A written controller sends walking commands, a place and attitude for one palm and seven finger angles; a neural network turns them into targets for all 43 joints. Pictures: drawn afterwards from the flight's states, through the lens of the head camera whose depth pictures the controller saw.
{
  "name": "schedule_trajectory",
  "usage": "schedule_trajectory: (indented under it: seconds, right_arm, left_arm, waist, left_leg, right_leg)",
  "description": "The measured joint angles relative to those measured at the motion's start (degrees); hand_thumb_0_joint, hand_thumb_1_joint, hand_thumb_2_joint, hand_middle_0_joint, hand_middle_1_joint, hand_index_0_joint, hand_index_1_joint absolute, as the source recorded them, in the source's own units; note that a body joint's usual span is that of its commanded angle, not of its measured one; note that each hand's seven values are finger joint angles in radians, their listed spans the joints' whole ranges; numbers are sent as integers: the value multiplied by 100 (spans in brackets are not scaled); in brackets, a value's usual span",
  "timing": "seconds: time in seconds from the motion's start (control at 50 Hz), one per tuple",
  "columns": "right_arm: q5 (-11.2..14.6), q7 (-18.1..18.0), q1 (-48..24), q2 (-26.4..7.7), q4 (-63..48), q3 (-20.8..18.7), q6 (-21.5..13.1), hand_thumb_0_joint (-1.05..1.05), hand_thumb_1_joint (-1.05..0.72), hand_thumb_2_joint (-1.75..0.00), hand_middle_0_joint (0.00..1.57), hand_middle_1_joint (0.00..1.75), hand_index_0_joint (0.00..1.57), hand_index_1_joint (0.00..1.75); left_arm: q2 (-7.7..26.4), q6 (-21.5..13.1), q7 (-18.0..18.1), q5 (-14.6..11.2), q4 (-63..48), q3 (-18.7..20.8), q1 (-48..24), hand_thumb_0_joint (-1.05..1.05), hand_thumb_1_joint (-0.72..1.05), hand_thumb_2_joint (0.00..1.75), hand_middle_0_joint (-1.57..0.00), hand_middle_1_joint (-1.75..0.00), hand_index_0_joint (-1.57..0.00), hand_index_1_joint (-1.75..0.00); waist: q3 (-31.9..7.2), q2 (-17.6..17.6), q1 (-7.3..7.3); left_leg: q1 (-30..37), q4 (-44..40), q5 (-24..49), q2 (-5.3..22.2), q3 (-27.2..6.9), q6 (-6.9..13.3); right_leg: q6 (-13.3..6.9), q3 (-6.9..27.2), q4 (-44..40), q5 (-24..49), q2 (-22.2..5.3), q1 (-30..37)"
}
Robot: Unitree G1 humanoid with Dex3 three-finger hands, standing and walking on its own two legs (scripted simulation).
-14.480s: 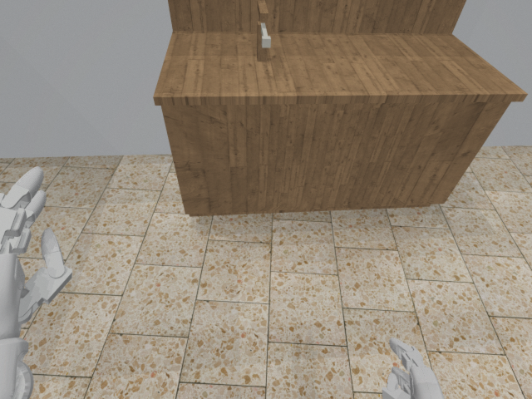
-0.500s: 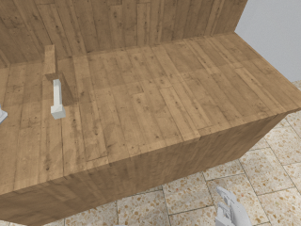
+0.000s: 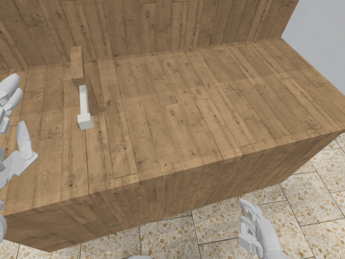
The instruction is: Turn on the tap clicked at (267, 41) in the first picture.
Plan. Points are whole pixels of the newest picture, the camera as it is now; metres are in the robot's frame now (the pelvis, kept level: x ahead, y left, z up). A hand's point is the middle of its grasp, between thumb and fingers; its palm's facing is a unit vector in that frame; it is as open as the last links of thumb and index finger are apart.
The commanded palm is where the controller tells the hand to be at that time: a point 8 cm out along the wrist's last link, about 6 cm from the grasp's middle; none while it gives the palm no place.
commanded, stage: come to a stop and stand still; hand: left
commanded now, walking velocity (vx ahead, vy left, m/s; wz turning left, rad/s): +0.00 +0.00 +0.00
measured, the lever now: (85, 121) +0.39 +0.26 +0.06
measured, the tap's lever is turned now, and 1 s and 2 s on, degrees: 0 0 0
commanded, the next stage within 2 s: look again from close up in 1.10 s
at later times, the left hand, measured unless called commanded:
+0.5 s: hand (37, 146) +0.24 +0.25 +0.19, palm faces +0.37 -0.80 -0.47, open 7.4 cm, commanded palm +0.16 +0.26 +0.18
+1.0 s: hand (50, 128) +0.27 +0.24 +0.18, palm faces +0.36 -0.88 -0.32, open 7.4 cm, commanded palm +0.21 +0.28 +0.18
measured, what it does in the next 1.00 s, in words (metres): stands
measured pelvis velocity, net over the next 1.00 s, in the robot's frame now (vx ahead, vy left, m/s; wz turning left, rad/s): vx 0.04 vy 0.01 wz -0.03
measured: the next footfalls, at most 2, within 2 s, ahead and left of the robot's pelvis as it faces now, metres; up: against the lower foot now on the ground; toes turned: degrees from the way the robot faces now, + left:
none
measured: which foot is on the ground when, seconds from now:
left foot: down 0.00-1.00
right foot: down 0.00-1.00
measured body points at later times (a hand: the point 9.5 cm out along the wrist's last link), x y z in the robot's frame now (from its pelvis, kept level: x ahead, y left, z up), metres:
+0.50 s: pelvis -0.01 -0.02 +0.00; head +0.02 +0.01 +0.45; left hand +0.21 +0.29 +0.21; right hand +0.17 -0.25 -0.06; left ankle +0.05 +0.08 -0.74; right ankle +0.02 -0.13 -0.74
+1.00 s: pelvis +0.04 +0.01 +0.00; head +0.07 +0.04 +0.45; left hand +0.25 +0.29 +0.20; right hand +0.24 -0.21 -0.05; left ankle +0.05 +0.08 -0.74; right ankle +0.02 -0.13 -0.73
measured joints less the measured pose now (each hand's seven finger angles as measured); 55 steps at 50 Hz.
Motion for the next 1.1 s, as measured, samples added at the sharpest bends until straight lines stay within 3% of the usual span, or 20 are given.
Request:
schedule_trajectory:
  seconds: [0.12, 0.22, 0.3, 0.44, 0.48, 0.52, 0.58, 0.64, 0.7, 0.76, 0.88, 1.0, 1.1]
  right_arm:
    - [79, -129, 81, -27, -49, 56, 127, 1, -90, -90, 20, 30, 21, 30]
    - [85, -265, 206, -221, 43, -3, 139, 1, -90, -90, 20, 30, 21, 30]
    - [93, -362, 255, -316, 99, -40, 163, 1, -91, -90, 20, 30, 20, 30]
    - [101, -436, 262, -321, 48, -48, 190, 2, -91, -90, 20, 30, 20, 30]
    - [6, -468, 376, -274, 35, -119, 70, 1, -91, -90, 20, 30, 20, 30]
    - [-9, -426, 335, -215, 133, -93, 64, 1, -91, -90, 20, 30, 20, 30]
    - [35, -304, 380, -196, 99, -125, 19, 1, -91, -90, 20, 30, 20, 30]
    - [70, -259, 515, -218, 68, -160, -28, 1, -91, -90, 20, 30, 20, 30]
    - [72, -297, 607, -162, 123, -145, -5, 1, -91, -90, 20, 30, 20, 30]
    - [42, -362, 607, -44, 221, -74, 42, 1, -91, -90, 20, 30, 20, 30]
    - [-5, -365, 334, 45, 268, 6, 28, 2, -91, -90, 20, 30, 20, 30]
    - [-26, -265, -15, 3, 69, -68, 60, 2, -91, -90, 20, 30, 20, 30]
    - [2, -309, -92, 19, -102, -82, 276, 1, -91, -90, 20, 30, 20, 30]
  left_arm:
    - [-227, 219, -49, -89, 326, -12, 212, 1, 89, 90, -21, -30, -21, -31]
    - [-481, 385, -41, -10, 186, -237, 397, 1, 89, 90, -21, -30, -20, -31]
    - [-474, 434, -24, 57, 103, -307, 408, 1, 89, 90, -21, -30, -21, -31]
    - [-373, 468, 2, 92, 193, -184, 343, 1, 89, 90, -21, -30, -21, -31]
    - [64, 351, -215, 390, 465, 22, -307, 1, 89, 90, -22, -30, -21, -31]
    - [319, 108, -186, 277, 853, 308, -762, 1, 89, 90, -22, -30, -21, -31]
    - [47, 47, -44, 77, 924, 414, -590, 1, 89, 90, -21, -30, -21, -31]
    - [-403, 24, -11, 93, 679, 12, 39, 1, 90, 90, -21, -30, -20, -30]
    - [-589, 29, -66, 200, 559, -399, 509, 1, 90, 90, -21, -30, -20, -30]
    - [-483, 83, -84, 259, 562, -417, 536, 1, 89, 90, -22, -30, -21, -31]
    - [-341, 153, 81, 200, 374, -7, -64, 1, 89, 90, -22, -30, -21, -31]
    - [-489, 71, 96, 226, -92, -138, 1, 1, 90, 90, -21, -30, -20, -30]
    - [-380, 176, 4, 210, 99, -162, 330, 1, 89, 90, -21, -30, -20, -30]
  waist:
    - [-75, 124, -66]
    - [-84, 153, -71]
    - [-121, 145, -108]
    - [-214, 166, -217]
    - [-197, 140, -47]
    - [-197, 91, -4]
    - [-262, 144, -80]
    - [-359, 237, -143]
    - [-391, 235, -162]
    - [-327, 105, -119]
    - [-153, -95, -24]
    - [-243, -31, -129]
    - [-321, 50, -205]
  left_leg:
    - [-25, -89, 105, 176, -62, -84]
    - [10, -63, 96, 256, -74, -95]
    - [63, -66, 81, 291, -69, -112]
    - [154, -101, 47, 331, -21, -121]
    - [23, 28, 2, 378, -28, -120]
    - [-28, 73, -9, 404, -15, -136]
    - [69, 9, -60, 371, 116, -97]
    - [192, -79, -120, 275, 221, -16]
    - [265, -105, -185, 199, 223, 33]
    - [297, -70, -253, 171, 159, 37]
    - [338, 46, -380, 178, 67, 24]
    - [379, 58, -454, 165, 122, 55]
    - [393, -11, -430, 169, 129, 61]
  right_leg:
    - [-98, -61, -390, 246, 190, 105]
    - [-132, -68, -513, 320, 275, 201]
    - [-147, -59, -567, 338, 311, 270]
    - [-157, -6, -647, 349, 351, 358]
    - [-160, -37, -597, 340, 384, 273]
    - [-186, -23, -571, 330, 407, 222]
    - [-146, 108, -540, 291, 365, 234]
    - [-56, 211, -479, 182, 267, 268]
    - [4, 213, -443, 73, 193, 327]
    - [11, 150, -436, -8, 169, 397]
    - [2, 60, -478, -82, 182, 537]
    - [48, 117, -528, -99, 166, 589]
    - [66, 126, -655, -41, 173, 627]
